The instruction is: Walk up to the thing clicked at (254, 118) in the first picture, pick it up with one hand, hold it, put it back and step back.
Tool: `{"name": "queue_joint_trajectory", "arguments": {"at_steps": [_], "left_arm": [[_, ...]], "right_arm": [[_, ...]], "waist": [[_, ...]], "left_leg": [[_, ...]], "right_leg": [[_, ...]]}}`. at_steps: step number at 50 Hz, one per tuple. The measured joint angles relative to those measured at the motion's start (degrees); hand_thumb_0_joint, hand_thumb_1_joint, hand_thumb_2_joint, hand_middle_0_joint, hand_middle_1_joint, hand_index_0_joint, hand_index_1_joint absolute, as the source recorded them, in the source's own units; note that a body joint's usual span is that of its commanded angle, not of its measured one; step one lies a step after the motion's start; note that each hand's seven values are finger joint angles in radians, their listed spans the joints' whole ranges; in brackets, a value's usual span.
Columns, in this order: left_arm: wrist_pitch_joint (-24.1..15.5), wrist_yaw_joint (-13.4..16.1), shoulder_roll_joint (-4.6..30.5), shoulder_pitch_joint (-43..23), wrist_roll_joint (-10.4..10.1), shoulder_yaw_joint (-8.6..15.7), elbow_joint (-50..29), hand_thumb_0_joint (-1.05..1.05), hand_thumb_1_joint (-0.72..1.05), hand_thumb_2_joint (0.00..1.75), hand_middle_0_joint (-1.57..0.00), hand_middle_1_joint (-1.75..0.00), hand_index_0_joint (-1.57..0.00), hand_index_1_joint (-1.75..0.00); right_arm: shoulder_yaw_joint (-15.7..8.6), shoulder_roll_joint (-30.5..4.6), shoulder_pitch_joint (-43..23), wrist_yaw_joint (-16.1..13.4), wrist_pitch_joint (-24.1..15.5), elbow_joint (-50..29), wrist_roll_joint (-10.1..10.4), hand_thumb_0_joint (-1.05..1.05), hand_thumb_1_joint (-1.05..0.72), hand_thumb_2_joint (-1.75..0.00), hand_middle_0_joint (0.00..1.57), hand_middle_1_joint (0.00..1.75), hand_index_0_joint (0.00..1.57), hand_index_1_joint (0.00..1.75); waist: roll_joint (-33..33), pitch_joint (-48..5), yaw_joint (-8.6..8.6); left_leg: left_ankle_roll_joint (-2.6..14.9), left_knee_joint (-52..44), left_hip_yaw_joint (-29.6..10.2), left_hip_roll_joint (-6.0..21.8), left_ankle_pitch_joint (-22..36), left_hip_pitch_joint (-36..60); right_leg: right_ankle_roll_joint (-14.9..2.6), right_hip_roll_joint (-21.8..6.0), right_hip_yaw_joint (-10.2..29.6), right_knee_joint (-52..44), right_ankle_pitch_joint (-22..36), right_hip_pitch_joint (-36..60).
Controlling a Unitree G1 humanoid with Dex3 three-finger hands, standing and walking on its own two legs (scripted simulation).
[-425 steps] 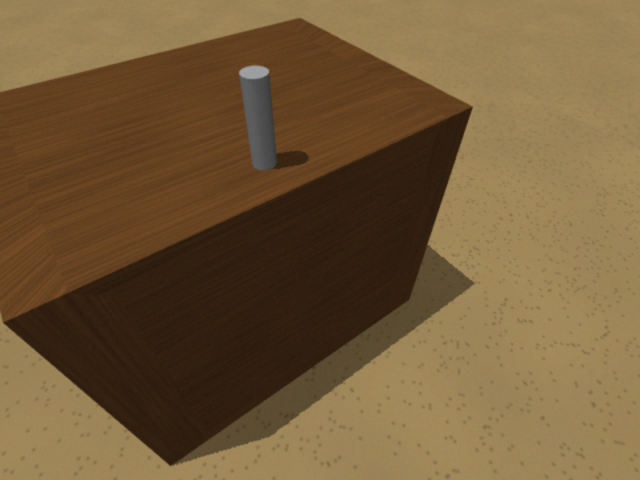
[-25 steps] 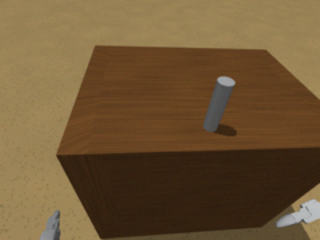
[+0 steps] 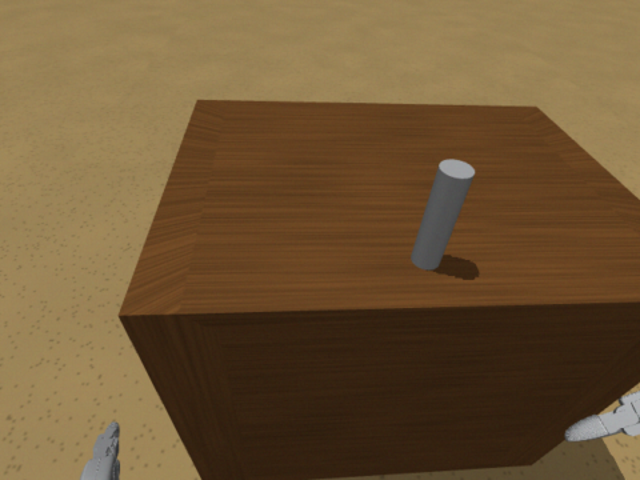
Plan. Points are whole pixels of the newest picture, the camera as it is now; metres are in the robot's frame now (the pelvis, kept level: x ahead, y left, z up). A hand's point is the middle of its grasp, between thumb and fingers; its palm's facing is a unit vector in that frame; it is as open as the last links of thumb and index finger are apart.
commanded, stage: go down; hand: right
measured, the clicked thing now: (439, 218) +0.46 -0.19 +0.11
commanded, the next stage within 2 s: none
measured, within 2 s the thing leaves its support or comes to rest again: neither
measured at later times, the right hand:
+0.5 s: hand (626, 263) +0.28 -0.32 +0.20, palm faces +0.24 +0.94 -0.25, open 17.6 cm
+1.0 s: hand (633, 232) +0.32 -0.35 +0.20, palm faces +0.17 +0.98 -0.11, open 17.6 cm
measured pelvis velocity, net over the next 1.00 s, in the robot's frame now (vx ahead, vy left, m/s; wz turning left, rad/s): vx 0.00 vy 0.00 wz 0.00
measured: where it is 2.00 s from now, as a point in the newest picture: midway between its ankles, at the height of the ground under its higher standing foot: outside the picture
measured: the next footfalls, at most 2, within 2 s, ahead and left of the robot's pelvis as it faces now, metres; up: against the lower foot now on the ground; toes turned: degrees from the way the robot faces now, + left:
none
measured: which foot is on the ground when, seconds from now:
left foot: down 0.00-1.00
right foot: down 0.00-1.00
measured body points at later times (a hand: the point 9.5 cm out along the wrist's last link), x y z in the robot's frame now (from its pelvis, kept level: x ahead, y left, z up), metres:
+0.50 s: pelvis +0.00 +0.00 +0.00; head -0.02 +0.01 +0.45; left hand +0.16 +0.25 -0.09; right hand +0.26 -0.37 +0.21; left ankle +0.01 +0.13 -0.74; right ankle +0.02 -0.14 -0.74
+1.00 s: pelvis +0.00 +0.00 +0.00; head +0.00 +0.01 +0.45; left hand +0.16 +0.25 -0.09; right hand +0.31 -0.40 +0.21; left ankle +0.01 +0.13 -0.74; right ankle +0.02 -0.14 -0.74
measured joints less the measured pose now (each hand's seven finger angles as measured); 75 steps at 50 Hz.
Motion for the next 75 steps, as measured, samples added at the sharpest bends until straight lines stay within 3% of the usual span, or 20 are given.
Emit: {"name": "queue_joint_trajectory", "arguments": {"at_steps": [7, 11, 16, 19, 25, 37, 53, 75], "left_arm": [[0.05, 1.91, 0.08, -1.23, -0.43, -1.97, 1.22, -0.01, -0.53, 0.04, -0.05, -0.05, -0.04, -0.04], [0.02, 3.55, 0.20, -1.77, -0.57, -2.90, 1.26, -0.01, -0.53, 0.04, -0.05, -0.04, -0.05, -0.04], [-1.29, 5.51, 0.76, -0.88, -1.13, -5.84, -0.01, -0.01, -0.53, 0.04, -0.05, -0.04, -0.05, -0.04], [-2.12, 6.04, 0.84, -0.50, -1.19, -7.45, 1.12, -0.01, -0.53, 0.04, -0.05, -0.04, -0.05, -0.04], [-2.41, 6.70, 1.17, 0.53, -0.96, -8.47, 1.87, -0.01, -0.54, 0.05, -0.05, -0.05, -0.05, -0.04], [-4.23, 8.22, 2.53, 0.87, -0.78, -10.25, 1.06, -0.01, -0.55, 0.06, -0.05, -0.05, -0.04, -0.05], [-6.50, 10.04, 3.11, 1.57, -0.62, -12.75, 0.64, -0.01, -0.56, 0.06, -0.05, -0.05, -0.05, -0.05], [-5.88, 11.13, 3.43, 1.60, -1.03, -14.35, -0.73, -0.01, -0.56, 0.07, -0.05, -0.05, -0.05, -0.05]], "right_arm": [[-1.54, -2.07, -6.86, 4.35, 2.53, 6.91, 2.58, -0.01, 0.57, -0.04, 0.05, 0.05, 0.06, 0.06], [-2.76, -4.59, -13.49, 7.76, 5.58, 13.91, 4.65, -0.01, 0.57, -0.04, 0.04, 0.05, 0.05, 0.06], [-4.44, -8.37, -20.84, 12.84, 9.42, 21.94, 7.28, -0.02, 0.57, -0.04, 0.04, 0.05, 0.05, 0.06], [-5.04, -10.04, -24.05, 15.83, 12.27, 25.56, 8.70, -0.02, 0.58, -0.04, 0.04, 0.05, 0.05, 0.05], [-6.25, -12.14, -27.92, 20.02, 16.03, 30.64, 10.30, -0.02, 0.58, -0.04, 0.04, 0.05, 0.05, 0.05], [-7.45, -14.35, -32.58, 23.99, 19.26, 36.36, 11.01, -0.02, 0.58, -0.04, 0.05, 0.05, 0.05, 0.05], [-8.78, -21.81, -44.72, 30.48, 24.61, 52.28, 11.51, -0.02, 0.58, -0.04, 0.05, 0.05, 0.05, 0.05], [-8.76, -26.54, -51.30, 33.29, 27.55, 61.56, 10.72, -0.02, 0.55, -0.05, 0.05, 0.05, 0.05, 0.05]], "waist": [[0.03, -0.25, 0.57], [-0.05, -0.23, 1.02], [0.47, -1.00, 1.55], [0.63, -1.72, 1.65], [0.14, -2.32, 1.80], [0.93, -2.97, 1.40], [0.78, -4.22, 2.68], [1.41, -5.48, 3.50]], "left_leg": [[0.10, 0.03, 0.34, -0.23, 0.20, -0.59], [0.05, -0.20, 0.55, -0.22, 0.51, -1.02], [0.02, -0.37, 0.32, -0.13, 0.71, -1.77], [0.00, -0.32, 0.04, -0.11, 0.73, -2.43], [-0.20, 0.00, -0.36, -0.07, 0.61, -3.46], [-0.14, 0.78, -0.24, -0.27, 0.19, -4.73], [0.03, 2.28, -0.04, -0.53, -0.41, -8.11], [0.05, 3.40, 0.23, -0.80, -1.07, -10.63]], "right_leg": [[0.11, -0.21, 0.36, 0.49, 0.05, -0.91], [0.09, -0.19, 0.58, 0.52, 0.31, -1.55], [0.02, -0.11, 0.35, 0.13, 0.54, -2.12], [-0.02, -0.09, 0.06, 0.16, 0.46, -2.66], [-0.25, -0.05, -0.33, 0.91, -0.03, -3.75], [-0.26, -0.23, -0.17, 2.26, -0.73, -5.30], [-0.09, -0.49, 0.09, 4.14, -1.49, -8.90], [-0.10, -0.72, 0.42, 6.36, -2.68, -12.02]]}}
